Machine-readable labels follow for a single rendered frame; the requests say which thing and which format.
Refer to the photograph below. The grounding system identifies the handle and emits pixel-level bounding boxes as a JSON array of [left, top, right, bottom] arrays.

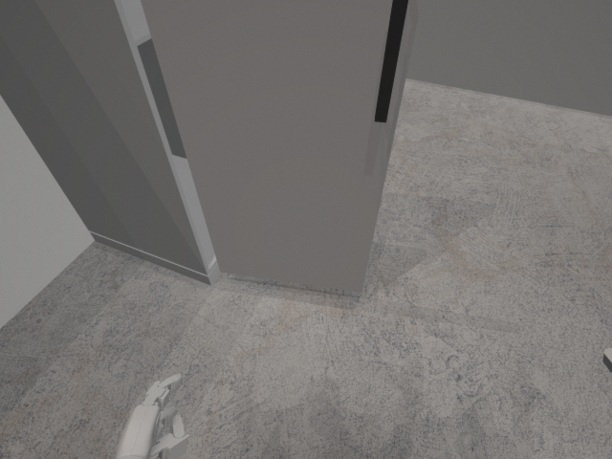
[[375, 0, 408, 122]]

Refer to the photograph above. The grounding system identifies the fridge door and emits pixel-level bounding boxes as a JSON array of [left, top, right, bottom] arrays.
[[141, 0, 422, 293]]

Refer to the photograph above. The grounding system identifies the left robot hand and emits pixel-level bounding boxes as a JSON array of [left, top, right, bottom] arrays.
[[115, 374, 189, 459]]

